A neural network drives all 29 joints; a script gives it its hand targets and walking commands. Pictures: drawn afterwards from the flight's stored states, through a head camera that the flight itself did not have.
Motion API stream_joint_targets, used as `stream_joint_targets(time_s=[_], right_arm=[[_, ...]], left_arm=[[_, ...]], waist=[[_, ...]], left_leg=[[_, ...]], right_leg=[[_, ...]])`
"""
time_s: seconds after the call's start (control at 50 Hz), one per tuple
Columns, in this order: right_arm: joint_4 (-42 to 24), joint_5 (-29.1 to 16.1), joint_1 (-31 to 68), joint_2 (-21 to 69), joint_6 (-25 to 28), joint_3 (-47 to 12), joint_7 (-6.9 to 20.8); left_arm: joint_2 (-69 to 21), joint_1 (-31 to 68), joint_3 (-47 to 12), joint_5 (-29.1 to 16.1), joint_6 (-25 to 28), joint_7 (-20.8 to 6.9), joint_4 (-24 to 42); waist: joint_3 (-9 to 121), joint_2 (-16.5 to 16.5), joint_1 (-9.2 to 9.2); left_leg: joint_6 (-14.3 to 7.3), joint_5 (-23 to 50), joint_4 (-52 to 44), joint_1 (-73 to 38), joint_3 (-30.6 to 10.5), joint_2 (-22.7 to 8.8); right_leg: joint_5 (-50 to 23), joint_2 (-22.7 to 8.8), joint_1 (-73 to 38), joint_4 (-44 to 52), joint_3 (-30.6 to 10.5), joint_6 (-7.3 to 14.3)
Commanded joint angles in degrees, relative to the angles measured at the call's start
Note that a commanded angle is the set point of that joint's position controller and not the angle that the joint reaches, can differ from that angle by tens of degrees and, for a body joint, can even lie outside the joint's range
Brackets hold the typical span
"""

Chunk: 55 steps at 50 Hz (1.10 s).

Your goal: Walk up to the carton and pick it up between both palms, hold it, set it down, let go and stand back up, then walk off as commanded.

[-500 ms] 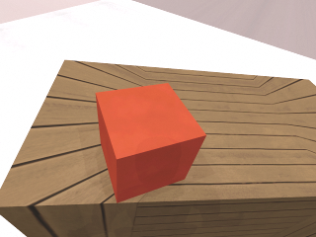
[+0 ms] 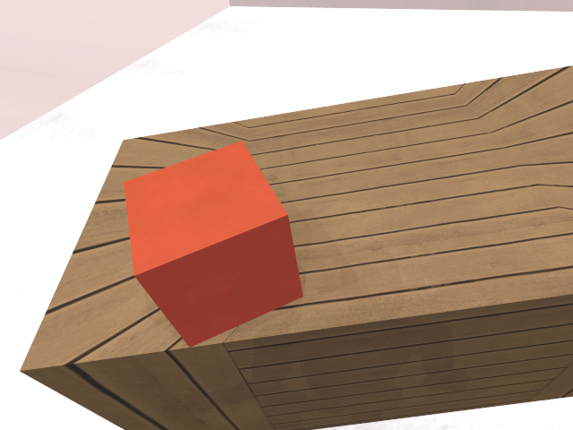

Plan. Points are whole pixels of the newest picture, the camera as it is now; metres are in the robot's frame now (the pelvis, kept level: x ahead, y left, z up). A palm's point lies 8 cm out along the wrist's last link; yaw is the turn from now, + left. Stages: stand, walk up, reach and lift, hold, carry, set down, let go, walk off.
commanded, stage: walk up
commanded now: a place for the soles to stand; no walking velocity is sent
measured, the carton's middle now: (216, 241) +0.45 +0.16 +0.00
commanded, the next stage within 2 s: none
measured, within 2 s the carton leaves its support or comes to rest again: neither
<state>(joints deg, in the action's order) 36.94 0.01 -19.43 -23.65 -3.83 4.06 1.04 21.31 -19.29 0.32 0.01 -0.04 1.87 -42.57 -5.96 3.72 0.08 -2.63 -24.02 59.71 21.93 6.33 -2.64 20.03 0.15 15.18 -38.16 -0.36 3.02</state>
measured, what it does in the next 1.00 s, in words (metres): walks ahead: left foot, then right foot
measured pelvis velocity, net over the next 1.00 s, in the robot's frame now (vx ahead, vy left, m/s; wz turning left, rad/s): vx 0.13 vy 0.03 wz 0.00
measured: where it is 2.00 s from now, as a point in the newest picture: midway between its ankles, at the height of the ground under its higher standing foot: outside the picture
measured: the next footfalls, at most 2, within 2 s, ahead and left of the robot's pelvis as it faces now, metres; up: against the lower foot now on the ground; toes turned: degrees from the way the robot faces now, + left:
left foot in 0.38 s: +0.13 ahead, +0.14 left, +0.00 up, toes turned +7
right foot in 0.78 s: +0.17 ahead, -0.10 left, +0.00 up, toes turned +0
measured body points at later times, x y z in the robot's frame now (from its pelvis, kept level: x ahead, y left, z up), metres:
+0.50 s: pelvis +0.06 +0.05 -0.01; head +0.07 +0.07 +0.44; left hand +0.14 +0.35 -0.12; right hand +0.14 -0.27 -0.09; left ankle +0.09 +0.13 -0.73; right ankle +0.05 -0.07 -0.69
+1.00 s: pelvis +0.13 +0.03 -0.01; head +0.18 +0.02 +0.44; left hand +0.22 +0.34 -0.11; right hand +0.21 -0.28 -0.11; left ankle +0.09 +0.13 -0.73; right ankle +0.13 -0.10 -0.73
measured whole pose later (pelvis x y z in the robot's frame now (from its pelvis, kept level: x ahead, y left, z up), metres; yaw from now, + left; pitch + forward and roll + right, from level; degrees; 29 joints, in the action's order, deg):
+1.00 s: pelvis +0.13 +0.03 -0.01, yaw +0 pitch +1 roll +0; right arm 36.9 0.0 -19.0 -23.5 0.1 2.2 -0.1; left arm 22.9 -15.6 0.3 0.0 -0.9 0.7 -39.5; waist -6.0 1.6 0.1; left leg -1.1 -24.3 39.7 16.5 6.7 -2.8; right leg 20.5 -0.6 20.0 -39.3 -0.7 -0.6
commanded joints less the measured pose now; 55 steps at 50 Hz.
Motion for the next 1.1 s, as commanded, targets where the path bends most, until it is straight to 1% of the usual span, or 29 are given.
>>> stream_joint_targets(time_s=[0.0, 0.06, 0.18, 0.22, 0.26, 0.28, 0.3, 0.32, 0.34, 0.36, 0.38, 0.4, 0.44, 0.46, 0.48, 0.52, 0.56, 0.64, 0.66, 0.68, 0.72, 0.74, 0.78, 0.8, 0.86, 0.88, 0.92, 0.98, 1.08], right_arm=[[-5.3, 1.86, -0.01, -11.63, 0.17, 4.8, 2.03], [-5.05, 1.37, -0.79, -10.9, 0.18, 4.52, 2.15], [-6.09, 1.56, 0.91, -11.03, 0.74, 4.22, 2.05], [-7.04, 1.36, 0.55, -9.78, 1.17, 3.57, 2.25], [-8.21, 0.92, 0.1, -9.57, 1.93, 3.36, 2.61], [-7.81, 1.05, 0.09, -10.61, 2.48, 3.54, 2.36], [-7.58, 1.09, -2.39, -9.12, 3.33, 3.09, 1.96], [-4.71, 0.92, -8.03, -8.96, 4.03, 3.1, 1.48], [-1.89, 1.18, -13.65, -10.7, 4.43, 4.02, 0.7], [-1.96, 1.84, -15.21, -13.87, 4.75, 5.06, -0.29], [-4.02, 2.37, -10.17, -14.29, 4.69, 4.12, -1.43], [-5.21, 2.58, -6.22, -15.02, 4.91, 3.88, -2.18], [-6.4, 1.59, -0.57, -13.96, 4.93, 3.98, -2.64], [-5.97, 1.61, 1.48, -12.95, 5.25, 3.2, -2.47], [-5.52, 1.37, -0.1, -12.07, 5.55, 2.93, -2.48], [-4.33, 0.58, -4.81, -11.11, 5.83, 2.45, -2.93], [-3.93, 0.67, -4.98, -10.01, 5.92, 2.03, -2.72], [-3.59, -0.03, -7.66, -11.1, 4.71, 1.7, -2.95], [-3.85, 0.21, -7.72, -11.5, 4.59, 1.69, -2.99], [-3.95, 0.06, -6.22, -12.07, 4.24, 1.94, -2.88], [-4.73, -0.35, -2.65, -11.32, 4.16, 1.22, -2.87], [-4.96, -0.42, -0.68, -10.92, 4.49, 0.59, -2.65], [-5.48, -0.72, -1.3, -9.01, 5.09, -0.43, -2.22], [-4.52, -0.77, -0.59, -9.61, 4.57, 0.18, -2.03], [-2.22, -0.28, -1.33, -11.72, 5.23, 0.96, -2.1], [-2.29, -0.69, -0.24, -12.7, 5.64, 1.29, -1.99], [-1.7, -1.39, -0.15, -11.91, 5.33, 1.28, -2.15], [-0.81, -1.33, 0.45, -11.17, 5.16, 0.69, -2.15], [0.62, -1.18, 1.51, -10.9, 4.72, 0.84, -1.79]], left_arm=[[15.98, -2.86, 7.13, 2.16, 1.67, 1.6, 6.49], [16.28, -4.07, 7.16, 2.14, 1.9, 1.6, 6.36], [16.57, -5.55, 6.99, 1.91, 1.7, 1.5, 7.06], [16.68, -4.26, 7.05, 2.45, 1.81, 1.36, 7.4], [18.26, -0.01, 7.33, 2.79, 1.69, 0.99, 9.02], [17.39, -1.16, 7.11, 2.73, 1.69, 0.89, 9.33], [17.58, -0.26, 6.9, 2.45, 1.63, 0.44, 9.64], [17.42, 4.71, 6.29, 1.64, 1.47, 0.56, 10.46], [13.67, 4.87, 4.99, 1.99, 1.47, 0.3, 10.66], [7.7, 3.87, 2.93, 0.97, 1.32, -0.29, 11.26], [8.37, 4.92, 3.43, 1.05, 0.73, -0.5, 11.34], [9.98, 3.69, 3.82, 1.31, 0.19, -0.6, 10.44], [14.15, 0.44, 5.72, 1.71, -0.55, -0.98, 9.14], [13.93, -0.08, 5.25, 1.67, -0.41, -1.27, 8.17], [13.59, 0.0, 5.1, 1.7, -0.06, -1.56, 8.31], [11.96, 1.48, 4.23, 1.72, -0.46, -1.47, 7.61], [10.44, 2.22, 3.54, 1.75, -0.35, -1.23, 7.22], [10.79, 5.31, 3.18, 1.91, -0.45, -0.7, 7.98], [10.48, 5.84, 3.36, 2.08, -0.19, -0.74, 7.97], [10.96, 4.85, 3.42, 1.92, 0.07, -0.44, 7.87], [11.12, 3.11, 3.72, 2.02, 0.55, -0.16, 6.74], [12.39, 3.6, 3.97, 1.96, 0.65, -0.17, 6.07], [17.32, 2.24, 5.4, 0.79, 0.94, -0.15, 5.75], [16.23, 3.87, 5.01, 0.71, 0.66, -0.22, 5.48], [13.04, 7.33, 3.64, 0.52, 0.66, -1.07, 5.32], [12.52, 6.9, 3.29, 0.45, 0.38, -1.04, 5.6], [12.5, 6.19, 3.29, 0.53, 0.26, -0.87, 4.42], [13.36, 6.02, 3.25, 0.13, 0.15, -0.78, 3.81], [12.95, 7.72, 3.09, 0.28, 0.17, -0.58, 3.22]], waist=[[-1.57, -15.34, 2.4], [-2.1, -16.97, 2.69], [-2.49, -12.33, 3.09], [-2.09, -15.15, 2.87], [-1.44, -17.14, 1.31], [-0.91, -14.53, 2.64], [1.68, -13.8, 0.63], [2.58, -10.59, -3.22], [5.83, -1.55, -6.15], [7.23, 10.15, -7.07], [2.68, 4.73, -4.83], [-2.21, 1.07, -2.39], [-1.93, 0.46, -0.81], [-2.73, 1.84, -0.58], [-1.67, 1.32, -0.97], [3.64, 3.4, -3.18], [4.96, 6.21, -2.68], [6.55, 10.47, -4.6], [6.24, 9.31, -4.46], [8.45, 10.87, -3.73], [10.33, 5.54, -1.13], [10.82, 3.53, -0.25], [14.38, -6.82, -0.34], [14.13, -6.87, -0.53], [14.37, -7.19, -1.37], [14.95, -8.06, -0.89], [16.7, -6.58, -0.72], [16.75, -7.87, -0.44], [17.11, -8.4, -0.71]], left_leg=[[2.51, 0.33, 4.49, 16.24, -9.47, 0.92], [2.95, 1.12, 2.19, 13.92, -8.46, 0.6], [2.31, -0.07, -4.54, 15.7, -8.94, -0.34], [1.86, -2.06, -9.19, 15.04, -9.25, -1.49], [0.7, -3.49, -15.68, 6.12, -9.16, -3.33], [0.98, -5.5, -19.62, 3.1, -7.1, -1.5], [-0.05, 0.35, -24.27, -2.89, -8.2, -2.23], [-0.17, 9.94, -32.31, -15.6, -8.2, -2.38], [0.33, 8.98, -36.01, -28.32, -8.0, -2.31], [-0.56, -2.23, -41.76, -29.77, -24.92, -12.19], [-4.36, -15.52, -47.57, -22.11, -37.02, -19.75], [-7.0, -17.6, -49.01, -15.32, -38.48, -21.61], [-8.65, -27.33, -49.45, -10.51, -33.59, -21.82], [-7.23, -20.43, -48.52, -8.7, -27.0, -17.85], [-5.72, -12.32, -46.74, -11.81, -25.08, -15.52], [-2.8, 10.56, -41.35, -18.94, -19.36, -14.68], [-4.11, 29.52, -34.76, -20.78, -15.57, -13.52], [-4.19, 46.93, -29.89, -24.65, -15.13, -12.45], [-3.53, 51.18, -29.13, -23.57, -14.7, -13.36], [-4.23, 48.41, -26.93, -22.98, -14.06, -12.98], [-2.81, 42.46, -24.98, -16.16, -12.44, -13.63], [-0.69, 38.35, -22.96, -11.0, -9.1, -10.79], [2.71, 21.2, -16.37, -5.01, -5.31, -3.47], [1.86, 9.15, -21.02, -9.07, -6.55, -1.34], [0.78, 26.23, -29.88, -17.06, -8.24, -6.97], [0.64, 32.73, -29.1, -17.1, -7.77, -9.22], [0.0, 37.46, -26.33, -19.2, -5.84, -8.67], [-0.23, 31.86, -26.06, -15.97, -6.14, -6.63], [-0.95, 27.98, -27.82, -17.88, -6.33, -6.23]], right_leg=[[30.93, -12.73, -8.59, 27.46, -28.85, 2.15], [26.59, -12.0, -6.61, 26.54, -23.93, 3.09], [26.23, -15.17, -9.79, 25.45, -26.38, 5.32], [25.36, -14.8, -10.03, 24.05, -25.0, 6.71], [24.36, -15.08, -3.24, 22.01, -21.66, 9.48], [21.1, -13.26, -2.86, 19.87, -20.67, 8.33], [19.96, -13.59, 0.28, 16.44, -19.59, 7.94], [17.82, -10.77, 9.33, 9.75, -13.87, 5.84], [14.6, -5.4, 16.76, -3.25, -8.27, 3.26], [12.62, 1.2, 23.98, -14.99, -1.27, -0.9], [10.3, 2.94, 27.08, -21.81, -2.45, -2.36], [10.48, 1.81, 27.35, -25.02, -4.77, -2.35], [8.46, -1.62, 21.45, -25.82, -5.3, -3.27], [6.43, -2.21, 18.79, -22.55, -5.62, -3.36], [5.0, -1.96, 19.26, -22.13, -5.01, -3.1], [4.58, -2.19, 17.37, -15.93, -4.5, -3.38], [5.52, -2.84, 15.47, -11.53, -1.51, -3.93], [7.3, -0.88, 13.17, -3.27, 2.03, -3.79], [5.27, -0.83, 12.45, -2.97, 2.8, -3.55], [4.53, -0.5, 9.11, 0.98, 2.67, -3.09], [-9.25, -2.17, -0.92, 9.41, 1.26, -1.93], [-17.67, -4.7, -6.84, 10.29, -1.99, -0.55], [-30.16, -15.07, -10.63, 9.11, -18.76, 5.71], [-30.71, -15.26, -7.0, 7.72, -17.1, 8.16], [-31.49, -8.38, -4.31, 3.71, -6.04, 1.68], [-30.67, -5.59, -5.79, 2.41, -3.45, 0.41], [-33.88, -6.04, -5.54, 2.16, -3.88, 0.48], [-38.0, -7.75, -9.17, 2.99, -6.28, 1.56], [-34.78, -7.83, -6.89, 4.6, -5.91, 1.74]])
